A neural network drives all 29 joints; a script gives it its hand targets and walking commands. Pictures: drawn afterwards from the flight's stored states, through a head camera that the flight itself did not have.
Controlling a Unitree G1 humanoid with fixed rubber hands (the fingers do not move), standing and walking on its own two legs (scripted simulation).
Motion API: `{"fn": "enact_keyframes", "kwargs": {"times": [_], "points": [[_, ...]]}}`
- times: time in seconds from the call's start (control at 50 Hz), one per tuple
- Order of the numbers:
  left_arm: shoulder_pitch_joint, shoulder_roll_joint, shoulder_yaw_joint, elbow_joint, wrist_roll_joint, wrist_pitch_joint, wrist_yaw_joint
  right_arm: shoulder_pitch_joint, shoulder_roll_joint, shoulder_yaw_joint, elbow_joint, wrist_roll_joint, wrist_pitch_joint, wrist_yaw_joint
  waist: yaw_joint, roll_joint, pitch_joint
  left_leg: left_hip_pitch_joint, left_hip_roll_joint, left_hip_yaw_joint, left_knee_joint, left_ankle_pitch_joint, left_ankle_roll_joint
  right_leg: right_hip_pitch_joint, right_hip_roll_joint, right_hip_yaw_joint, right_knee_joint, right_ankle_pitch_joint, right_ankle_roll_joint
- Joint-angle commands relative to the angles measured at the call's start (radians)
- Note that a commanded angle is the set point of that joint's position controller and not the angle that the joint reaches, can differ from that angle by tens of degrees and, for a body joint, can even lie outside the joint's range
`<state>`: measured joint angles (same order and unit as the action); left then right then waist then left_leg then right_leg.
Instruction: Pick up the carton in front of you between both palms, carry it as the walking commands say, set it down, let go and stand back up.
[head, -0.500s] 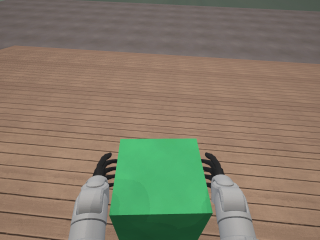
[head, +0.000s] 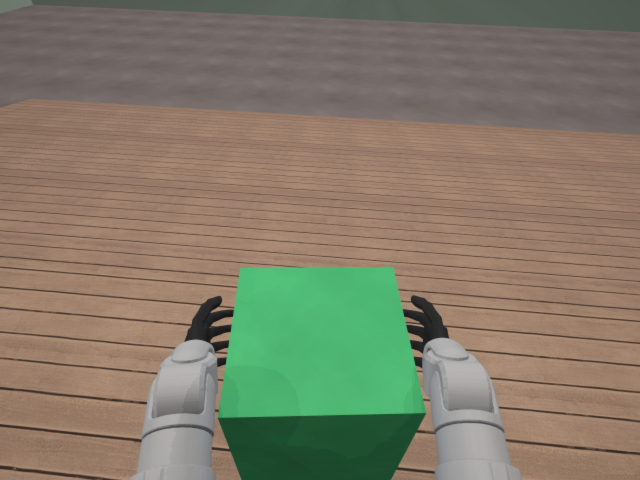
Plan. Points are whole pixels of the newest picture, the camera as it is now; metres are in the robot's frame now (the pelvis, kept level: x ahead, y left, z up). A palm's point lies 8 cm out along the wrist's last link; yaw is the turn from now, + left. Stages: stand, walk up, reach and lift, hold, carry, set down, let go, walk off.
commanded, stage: hold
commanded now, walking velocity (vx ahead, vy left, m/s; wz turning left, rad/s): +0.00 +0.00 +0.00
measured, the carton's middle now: (317, 379) +0.30 +0.00 -0.02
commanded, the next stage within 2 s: carry in 0.80 s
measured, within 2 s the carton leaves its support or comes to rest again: neither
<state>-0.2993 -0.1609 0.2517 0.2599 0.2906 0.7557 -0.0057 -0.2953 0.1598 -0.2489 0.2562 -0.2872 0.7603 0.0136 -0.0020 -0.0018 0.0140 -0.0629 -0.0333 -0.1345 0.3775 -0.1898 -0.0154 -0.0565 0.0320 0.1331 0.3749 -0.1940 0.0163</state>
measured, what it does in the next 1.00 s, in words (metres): stands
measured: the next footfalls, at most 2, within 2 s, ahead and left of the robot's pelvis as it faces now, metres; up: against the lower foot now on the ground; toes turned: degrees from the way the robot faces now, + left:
right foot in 1.22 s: +0.14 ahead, -0.09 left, +0.00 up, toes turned -7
left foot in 1.54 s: +0.42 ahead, +0.13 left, +0.00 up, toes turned +11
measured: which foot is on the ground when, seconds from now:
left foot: down 0.00-1.00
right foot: down 0.00-1.00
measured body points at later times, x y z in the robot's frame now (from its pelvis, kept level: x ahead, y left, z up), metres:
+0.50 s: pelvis +0.01 +0.00 +0.00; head -0.04 +0.00 +0.45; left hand +0.31 +0.15 +0.04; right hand +0.31 -0.15 +0.04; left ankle +0.02 +0.13 -0.74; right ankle +0.02 -0.13 -0.74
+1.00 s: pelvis +0.03 +0.00 -0.01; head -0.01 +0.00 +0.44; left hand +0.33 +0.16 +0.05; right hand +0.33 -0.15 +0.05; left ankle +0.02 +0.14 -0.74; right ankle +0.02 -0.14 -0.74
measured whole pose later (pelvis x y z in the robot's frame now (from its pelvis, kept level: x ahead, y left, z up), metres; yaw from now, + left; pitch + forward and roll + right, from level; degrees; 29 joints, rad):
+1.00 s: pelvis +0.03 +0.00 -0.01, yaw +1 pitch +1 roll +0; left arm -0.21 -0.14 0.15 0.04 0.20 0.86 0.04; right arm -0.20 0.14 -0.16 0.03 -0.19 0.86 -0.02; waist 0.00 0.00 -0.13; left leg -0.27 0.02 -0.04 0.57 -0.36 -0.01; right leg -0.25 -0.01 0.04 0.52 -0.30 0.01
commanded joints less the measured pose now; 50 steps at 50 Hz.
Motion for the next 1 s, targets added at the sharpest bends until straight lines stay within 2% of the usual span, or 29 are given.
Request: {"fn": "enact_keyframes", "kwargs": {"times": [0.0, 0.44, 0.76, 0.78, 0.8, 0.82, 0.84, 0.9, 0.92, 0.98], "points": [[-0.525, -0.928, -0.558, -0.004, -0.269, -0.028, -0.247, -0.533, 0.916, 0.550, -0.012, 0.262, -0.035, 0.240, 0.000, 0.003, -0.207, 0.029, -0.061, 0.077, -0.066, 0.053, -0.002, 0.015, 0.063, -0.076, -0.066, 0.057, -0.002], [-0.440, -0.914, -0.571, -0.060, -0.279, -0.020, -0.236, -0.453, 0.903, 0.565, -0.067, 0.272, -0.027, 0.231, 0.001, 0.004, -0.227, 0.065, -0.065, 0.071, -0.069, 0.185, -0.006, 0.058, 0.068, -0.067, -0.069, 0.188, 0.005], [-0.445, -0.909, -0.573, -0.065, -0.278, -0.021, -0.237, -0.454, 0.904, 0.569, -0.073, 0.274, -0.026, 0.228, 0.001, 0.000, -0.218, 0.053, -0.066, 0.072, -0.067, 0.156, -0.003, 0.051, 0.065, -0.067, -0.068, 0.162, 0.005], [-0.468, -0.916, -0.586, -0.062, -0.288, -0.019, -0.238, -0.477, 0.904, 0.576, -0.077, 0.288, -0.025, 0.228, 0.000, 0.000, -0.217, -0.072, 0.111, 0.046, 0.009, 0.006, 0.008, -0.072, -0.107, -0.043, 0.010, 0.012, -0.011], [-0.466, -0.914, -0.589, -0.071, -0.293, -0.018, -0.235, -0.474, 0.910, 0.586, -0.077, 0.292, -0.023, 0.226, 0.002, 0.007, -0.227, -0.107, 0.104, 0.006, -0.024, -0.219, 0.018, -0.101, -0.099, -0.007, -0.019, -0.208, -0.017], [-0.468, -0.916, -0.608, -0.097, -0.303, -0.016, -0.232, -0.482, 0.911, 0.603, -0.107, 0.306, -0.022, 0.224, 0.003, 0.004, -0.202, -0.172, 0.093, -0.003, -0.041, -0.423, 0.025, -0.152, -0.088, -0.001, -0.032, -0.414, -0.022], [-0.475, -0.920, -0.629, -0.125, -0.318, -0.012, -0.227, -0.492, 0.916, 0.630, -0.136, 0.322, -0.018, 0.220, 0.004, 0.002, -0.186, -0.210, 0.089, 0.001, -0.035, -0.516, 0.028, -0.182, -0.088, 0.000, -0.031, -0.509, -0.026], [-0.471, -0.914, -0.708, -0.217, -0.368, 0.024, -0.208, -0.483, 0.907, 0.702, -0.223, 0.365, 0.020, 0.201, 0.008, -0.016, -0.260, -0.203, 0.089, 0.062, 0.054, -0.335, 0.024, -0.170, -0.108, -0.027, 0.009, -0.355, -0.046], [-0.458, -0.904, -0.730, -0.246, -0.384, 0.045, -0.202, -0.476, 0.900, 0.728, -0.253, 0.383, 0.041, 0.195, 0.009, -0.030, -0.298, -0.207, 0.086, 0.081, 0.091, -0.313, 0.024, -0.160, -0.126, -0.012, 0.005, -0.355, -0.059], [-0.446, -0.852, -0.788, -0.338, -0.430, 0.129, -0.179, -0.478, 0.856, 0.790, -0.348, 0.434, 0.125, 0.177, 0.014, -0.113, -0.279, -0.310, 0.054, 0.158, 0.181, -0.317, 0.014, -0.153, -0.209, 0.095, -0.071, -0.487, -0.103]]}}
